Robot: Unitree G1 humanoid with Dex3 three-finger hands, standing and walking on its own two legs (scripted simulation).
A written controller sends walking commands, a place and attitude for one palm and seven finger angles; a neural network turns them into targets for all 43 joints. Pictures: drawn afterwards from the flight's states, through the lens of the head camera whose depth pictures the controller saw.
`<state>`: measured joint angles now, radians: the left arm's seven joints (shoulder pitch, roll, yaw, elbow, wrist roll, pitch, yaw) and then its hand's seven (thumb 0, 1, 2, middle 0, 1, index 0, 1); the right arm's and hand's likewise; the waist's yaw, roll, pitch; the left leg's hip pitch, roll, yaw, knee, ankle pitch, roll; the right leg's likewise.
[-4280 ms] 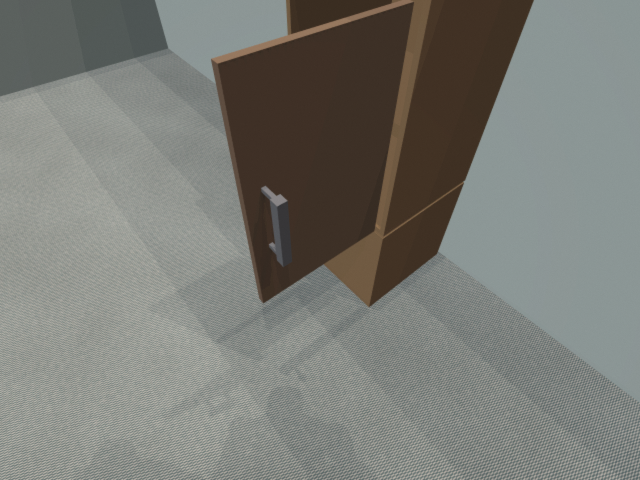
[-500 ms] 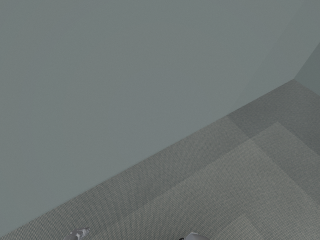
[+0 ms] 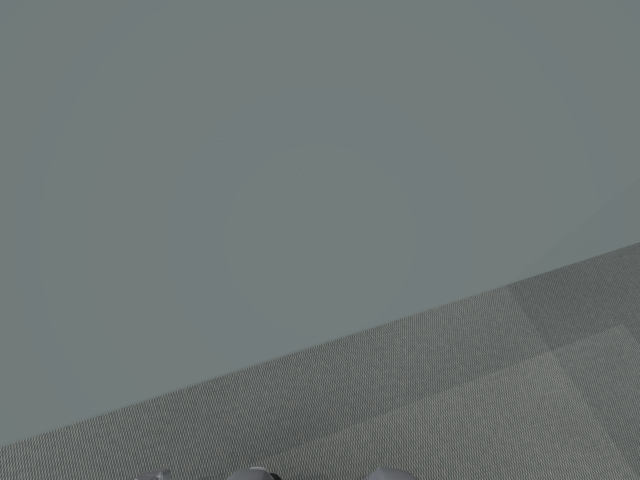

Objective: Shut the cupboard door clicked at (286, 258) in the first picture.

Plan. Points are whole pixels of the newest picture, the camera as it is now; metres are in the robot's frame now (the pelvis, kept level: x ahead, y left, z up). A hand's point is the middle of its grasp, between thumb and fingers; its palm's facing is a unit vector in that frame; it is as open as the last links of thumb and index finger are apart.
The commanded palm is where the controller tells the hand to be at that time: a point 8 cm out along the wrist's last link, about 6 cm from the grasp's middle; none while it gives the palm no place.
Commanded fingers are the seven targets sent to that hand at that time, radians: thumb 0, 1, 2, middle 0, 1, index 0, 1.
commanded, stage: turn to face it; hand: left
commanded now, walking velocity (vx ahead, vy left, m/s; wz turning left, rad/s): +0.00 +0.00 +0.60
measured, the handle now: out of the picture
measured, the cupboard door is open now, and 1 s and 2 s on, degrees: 89 89 89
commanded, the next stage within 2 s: none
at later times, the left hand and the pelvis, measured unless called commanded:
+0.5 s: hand out of the picture +0.01 +0.14 -0.17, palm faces +0.35 -0.90 -0.25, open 7.4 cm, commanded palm none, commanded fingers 0.00 0.90 0.90 -0.20 -0.30 -0.20 -0.30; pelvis +0.05 -0.06 -0.01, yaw +21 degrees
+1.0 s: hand out of the picture +0.04 +0.08 -0.15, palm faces +0.60 -0.75 -0.26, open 7.4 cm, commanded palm none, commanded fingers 0.00 0.90 0.90 -0.20 -0.30 -0.20 -0.30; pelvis +0.10 -0.12 +0.01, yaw +40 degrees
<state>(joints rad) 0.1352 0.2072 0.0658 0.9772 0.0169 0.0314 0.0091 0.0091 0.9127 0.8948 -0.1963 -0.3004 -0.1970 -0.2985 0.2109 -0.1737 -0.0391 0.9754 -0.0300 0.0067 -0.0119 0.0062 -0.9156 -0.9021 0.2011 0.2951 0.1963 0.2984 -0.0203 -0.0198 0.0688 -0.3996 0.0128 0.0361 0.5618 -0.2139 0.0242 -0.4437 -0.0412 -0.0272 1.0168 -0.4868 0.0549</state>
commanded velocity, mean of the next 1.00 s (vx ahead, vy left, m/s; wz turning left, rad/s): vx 0.00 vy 0.00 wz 0.60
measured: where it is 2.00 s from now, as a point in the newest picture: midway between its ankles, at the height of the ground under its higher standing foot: outside the picture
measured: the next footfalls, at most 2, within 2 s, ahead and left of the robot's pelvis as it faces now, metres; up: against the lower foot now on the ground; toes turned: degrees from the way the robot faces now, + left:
right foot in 0.14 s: +0.06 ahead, -0.16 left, +0.00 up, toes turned +3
left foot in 0.50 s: +0.04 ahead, +0.08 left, +0.00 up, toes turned +27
